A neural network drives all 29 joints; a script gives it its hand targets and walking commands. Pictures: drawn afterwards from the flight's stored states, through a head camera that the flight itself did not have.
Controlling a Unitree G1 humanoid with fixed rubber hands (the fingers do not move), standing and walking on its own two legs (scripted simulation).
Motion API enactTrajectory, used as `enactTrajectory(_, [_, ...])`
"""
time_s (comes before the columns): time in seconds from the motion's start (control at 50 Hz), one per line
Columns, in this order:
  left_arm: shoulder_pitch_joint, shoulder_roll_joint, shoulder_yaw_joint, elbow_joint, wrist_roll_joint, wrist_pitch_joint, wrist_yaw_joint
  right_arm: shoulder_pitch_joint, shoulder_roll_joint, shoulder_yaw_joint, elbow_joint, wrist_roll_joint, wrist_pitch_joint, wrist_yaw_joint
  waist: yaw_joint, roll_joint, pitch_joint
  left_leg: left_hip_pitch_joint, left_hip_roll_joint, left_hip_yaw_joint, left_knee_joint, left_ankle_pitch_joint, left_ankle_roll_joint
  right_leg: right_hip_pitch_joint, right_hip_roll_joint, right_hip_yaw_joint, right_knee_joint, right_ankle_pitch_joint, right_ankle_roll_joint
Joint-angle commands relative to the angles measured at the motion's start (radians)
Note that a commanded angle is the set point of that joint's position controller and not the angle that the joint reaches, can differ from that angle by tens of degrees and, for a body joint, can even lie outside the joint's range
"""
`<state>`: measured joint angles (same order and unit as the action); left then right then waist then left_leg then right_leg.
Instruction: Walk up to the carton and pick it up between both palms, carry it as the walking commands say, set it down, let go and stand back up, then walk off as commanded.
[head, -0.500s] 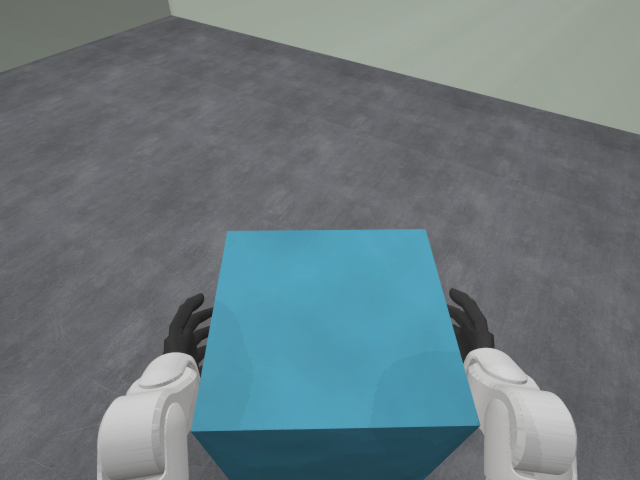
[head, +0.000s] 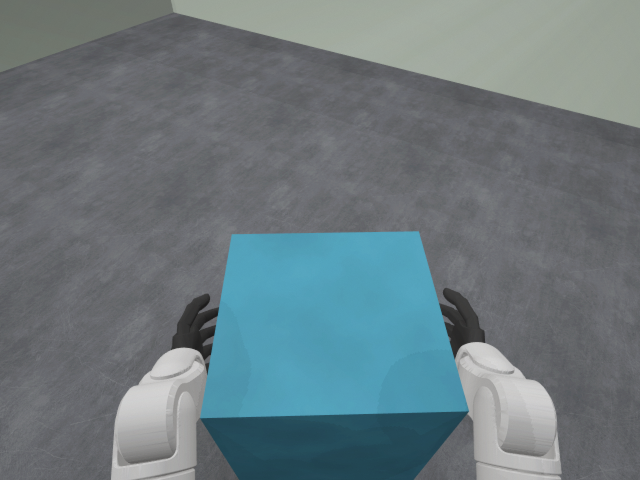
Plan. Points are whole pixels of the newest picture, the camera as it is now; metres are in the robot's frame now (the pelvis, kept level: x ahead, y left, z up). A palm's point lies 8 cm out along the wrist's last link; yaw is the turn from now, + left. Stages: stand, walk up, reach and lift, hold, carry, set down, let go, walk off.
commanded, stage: carry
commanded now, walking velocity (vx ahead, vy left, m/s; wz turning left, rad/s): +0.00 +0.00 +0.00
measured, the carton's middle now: (327, 365) +0.27 +0.00 +0.01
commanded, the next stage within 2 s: hold in 0.70 s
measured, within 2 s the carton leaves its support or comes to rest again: neither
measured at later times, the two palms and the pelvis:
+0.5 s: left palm (191, 364) +0.25 +0.15 +0.05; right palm (465, 356) +0.25 -0.16 +0.06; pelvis -0.01 +0.00 +0.00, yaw +0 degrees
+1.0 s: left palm (210, 386) +0.24 +0.14 +0.02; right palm (484, 410) +0.21 -0.17 +0.03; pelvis -0.02 +0.01 +0.01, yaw -9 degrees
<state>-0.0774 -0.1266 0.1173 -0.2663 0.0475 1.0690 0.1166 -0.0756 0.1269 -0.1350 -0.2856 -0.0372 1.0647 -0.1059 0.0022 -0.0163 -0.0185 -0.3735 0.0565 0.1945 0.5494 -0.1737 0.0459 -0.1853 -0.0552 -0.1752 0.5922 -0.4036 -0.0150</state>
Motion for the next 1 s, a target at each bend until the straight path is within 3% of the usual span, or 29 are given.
enactTrajectory(0.0, [-0.456, -0.785, -0.620, -0.208, -0.236, -0.057, -0.148, -0.495, 0.770, 0.632, -0.200, 0.219, -0.055, 0.138, 0.004, -0.029, -0.317, 0.232, 0.103, -0.131, -0.055, 0.245, 0.000, -0.034, -0.102, 0.114, -0.149, 0.300, -0.003])
enactTrajectory(0.02, [-0.439, -0.732, -0.566, -0.103, -0.203, -0.062, -0.145, -0.409, 0.714, 0.551, -0.042, 0.162, -0.054, 0.137, 0.005, -0.012, -0.328, 0.220, 0.098, -0.138, -0.062, 0.262, 0.003, -0.026, -0.098, 0.123, -0.133, 0.285, -0.005])
enactTrajectory(0.04, [-0.415, -0.780, -0.622, -0.213, -0.241, -0.057, -0.146, -0.450, 0.780, 0.641, -0.187, 0.227, -0.055, 0.137, 0.008, -0.034, -0.341, 0.235, 0.117, -0.158, -0.058, 0.287, 0.013, -0.018, -0.084, 0.118, -0.134, 0.279, -0.009])
enactTrajectory(0.12, [-0.427, -0.709, -0.565, -0.091, -0.185, -0.091, -0.146, -0.420, 0.696, 0.539, -0.043, 0.161, -0.093, 0.143, 0.008, 0.060, -0.367, 0.257, 0.114, -0.160, -0.083, 0.243, 0.008, -0.023, -0.085, 0.121, -0.134, 0.206, -0.007])
enactTrajectory(0.2, [-0.504, -0.774, -0.605, -0.183, -0.238, -0.115, -0.153, -0.519, 0.757, 0.598, -0.176, 0.205, -0.118, 0.136, 0.003, -0.010, -0.335, 0.223, 0.106, -0.136, -0.071, 0.215, -0.008, -0.006, -0.091, 0.117, -0.161, 0.265, -0.002])
enactTrajectory(0.28, [-0.505, -0.672, -0.544, -0.065, -0.180, -0.119, -0.154, -0.442, 0.676, 0.510, 0.013, 0.140, -0.115, 0.142, 0.005, 0.047, -0.337, 0.224, 0.107, -0.158, -0.104, 0.175, -0.002, -0.014, -0.085, 0.116, -0.152, 0.173, -0.010])
enactTrajectory(0.3, [-0.541, -0.793, -0.640, -0.232, -0.256, -0.109, -0.154, -0.497, 0.778, 0.603, -0.185, 0.215, -0.106, 0.142, 0.006, 0.074, -0.343, 0.219, 0.111, -0.193, -0.127, 0.130, 0.005, -0.026, -0.069, 0.114, -0.140, 0.115, -0.013])
enactTrajectory(0.32, [-0.448, -0.691, -0.550, -0.061, -0.172, -0.095, -0.148, -0.442, 0.690, 0.548, -0.006, 0.158, -0.094, 0.141, 0.009, 0.064, -0.308, 0.213, 0.117, -0.173, -0.109, 0.131, 0.011, -0.036, -0.079, 0.131, -0.168, 0.143, -0.015])
enactTrajectory(0.34, [-0.459, -0.733, -0.577, -0.122, -0.201, -0.095, -0.145, -0.500, 0.713, 0.588, -0.138, 0.194, -0.101, 0.136, 0.003, 0.010, -0.301, 0.207, 0.091, -0.140, -0.090, 0.103, -0.003, -0.053, -0.099, 0.135, -0.190, 0.153, -0.013])
enactTrajectory(0.36, [-0.444, -0.663, -0.506, 0.005, -0.149, -0.096, -0.143, -0.438, 0.672, 0.520, 0.053, 0.140, -0.092, 0.136, 0.001, -0.018, -0.254, 0.176, 0.087, -0.132, -0.095, 0.103, -0.016, -0.058, -0.106, 0.146, -0.200, 0.184, -0.013])
enactTrajectory(0.38, [-0.499, -0.751, -0.608, -0.197, -0.227, -0.101, -0.147, -0.498, 0.761, 0.616, -0.149, 0.211, -0.098, 0.138, 0.001, -0.014, -0.273, 0.202, 0.086, -0.125, -0.070, 0.146, -0.020, -0.055, -0.105, 0.141, -0.186, 0.247, -0.013])
enactTrajectory(0.4, [-0.463, -0.742, -0.598, -0.170, -0.223, -0.085, -0.143, -0.451, 0.750, 0.614, -0.122, 0.201, -0.079, 0.132, 0.004, -0.047, -0.277, 0.185, 0.092, -0.143, -0.069, 0.143, -0.006, -0.045, -0.102, 0.151, -0.191, 0.226, -0.016])
enactTrajectory(0.42, [-0.491, -0.740, -0.599, -0.144, -0.217, -0.080, -0.144, -0.462, 0.724, 0.572, -0.101, 0.179, -0.081, 0.131, 0.000, 0.038, -0.293, 0.216, 0.095, -0.125, -0.078, 0.176, -0.014, -0.050, -0.103, 0.129, -0.172, 0.214, -0.009])
enactTrajectory(0.44, [-0.427, -0.647, -0.495, 0.036, -0.152, -0.086, -0.145, -0.432, 0.644, 0.496, 0.066, 0.132, -0.089, 0.134, 0.004, 0.015, -0.295, 0.213, 0.094, -0.141, -0.082, 0.156, -0.004, -0.053, -0.101, 0.143, -0.173, 0.184, -0.016])
enactTrajectory(0.5, [-0.529, -0.746, -0.592, -0.181, -0.217, -0.127, -0.143, -0.498, 0.757, 0.582, -0.108, 0.198, -0.119, 0.143, 0.007, 0.035, -0.283, 0.200, 0.100, -0.168, -0.112, 0.096, -0.005, -0.074, -0.086, 0.134, -0.164, 0.126, -0.006])
enactTrajectory(0.52, [-0.478, -0.740, -0.576, -0.125, -0.201, -0.114, -0.136, -0.478, 0.729, 0.558, -0.091, 0.186, -0.117, 0.135, 0.005, 0.067, -0.343, 0.243, 0.100, -0.153, -0.096, 0.118, -0.004, -0.059, -0.085, 0.131, -0.158, 0.141, -0.016])
enactTrajectory(0.54, [-0.455, -0.737, -0.581, -0.114, -0.198, -0.108, -0.143, -0.438, 0.743, 0.582, -0.046, 0.181, -0.104, 0.140, 0.005, 0.002, -0.300, 0.212, 0.108, -0.174, -0.097, 0.154, -0.001, -0.053, -0.081, 0.134, -0.155, 0.169, -0.012])
enactTrajectory(0.6, [-0.475, -0.751, -0.619, -0.218, -0.227, -0.096, -0.143, -0.499, 0.749, 0.639, -0.209, 0.217, -0.097, 0.133, 0.002, -0.006, -0.291, 0.200, 0.094, -0.130, -0.074, 0.171, -0.007, -0.036, -0.098, 0.133, -0.166, 0.242, -0.007])
enactTrajectory(0.64, [-0.413, -0.625, -0.474, 0.067, -0.128, -0.109, -0.144, -0.415, 0.613, 0.490, 0.079, 0.104, -0.106, 0.129, 0.001, -0.032, -0.274, 0.181, 0.092, -0.148, -0.089, 0.152, -0.001, -0.045, -0.096, 0.146, -0.184, 0.208, -0.010])
enactTrajectory(0.66, [-0.503, -0.711, -0.559, -0.129, -0.196, -0.131, -0.146, -0.504, 0.706, 0.567, -0.108, 0.175, -0.124, 0.136, 0.000, 0.007, -0.303, 0.217, 0.094, -0.127, -0.078, 0.134, -0.011, -0.055, -0.104, 0.136, -0.170, 0.210, -0.012])
enactTrajectory(0.68, [-0.500, -0.636, -0.491, 0.022, -0.146, -0.148, -0.150, -0.472, 0.628, 0.476, 0.058, 0.111, -0.144, 0.139, 0.001, 0.044, -0.306, 0.210, 0.082, -0.126, -0.086, 0.119, -0.021, -0.058, -0.104, 0.136, -0.178, 0.191, -0.019])
enactTrajectory(0.7, [-0.268, -0.295, -0.243, 0.373, 0.041, -0.207, -0.125, -0.261, 0.305, 0.258, 0.409, -0.076, -0.203, 0.128, -0.037, -0.064, 0.114, 0.537, -0.114, -0.228, -0.081, 0.106, 0.019, -0.336, 0.066, 0.283, -0.311, 0.125, -0.045])
enactTrajectory(0.74, [-0.284, -0.273, -0.360, 0.150, -0.023, -0.306, -0.143, -0.215, 0.308, 0.342, 0.239, -0.026, -0.324, 0.125, -0.066, -0.039, -0.059, 0.556, -0.110, -0.221, -0.065, 0.308, 0.006, -0.256, 0.073, 0.292, -0.268, 0.333, -0.021])
enactTrajectory(0.82, [-0.319, -0.343, -0.540, -0.210, -0.106, -0.398, -0.137, -0.263, 0.384, 0.563, -0.073, 0.125, -0.414, 0.128, -0.017, 0.060, -0.463, 0.620, -0.107, -0.265, -0.057, 0.640, -0.006, -0.023, 0.092, 0.303, -0.177, 0.778, 0.003])
enactTrajectory(0.84, [-0.303, -0.349, -0.504, -0.214, -0.105, -0.399, -0.118, -0.349, 0.373, 0.611, -0.121, 0.147, -0.421, 0.134, 0.040, 0.014, -0.489, 0.637, -0.109, -0.267, -0.052, 0.635, -0.001, -0.043, 0.097, 0.297, -0.168, 0.724, 0.002])
enactTrajectory(0.9, [-0.216, -0.258, -0.458, -0.179, -0.089, -0.386, -0.107, -0.311, 0.280, 0.585, -0.121, 0.132, -0.410, 0.123, 0.046, -0.014, -0.424, 0.563, -0.133, -0.237, -0.095, 0.471, 0.008, -0.020, 0.085, 0.296, -0.194, 0.712, -0.004])
enactTrajectory(0.92, [-0.213, -0.246, -0.434, -0.155, -0.082, -0.384, -0.102, -0.292, 0.302, 0.591, -0.050, 0.126, -0.408, 0.123, 0.089, 0.008, -0.397, 0.503, -0.144, -0.231, -0.099, 0.392, 0.009, 0.008, 0.074, 0.310, -0.201, 0.649, -0.013])
enactTrajectory(0.94, [-0.233, -0.199, -0.378, -0.128, -0.071, -0.374, -0.092, -0.349, 0.278, 0.583, -0.040, 0.124, -0.413, 0.120, 0.139, 0.003, -0.358, 0.458, -0.146, -0.217, -0.104, 0.293, 0.010, 0.005, 0.067, 0.309, -0.197, 0.541, -0.018])
enactTrajectory(0.98, [-0.284, -0.190, -0.339, -0.030, -0.041, -0.339, -0.087, -0.336, 0.255, 0.497, 0.121, 0.071, -0.375, 0.125, 0.122, 0.022, -0.153, 0.482, -0.145, -0.190, -0.121, 0.126, 0.009, -0.156, 0.081, 0.285, -0.239, 0.214, -0.039])
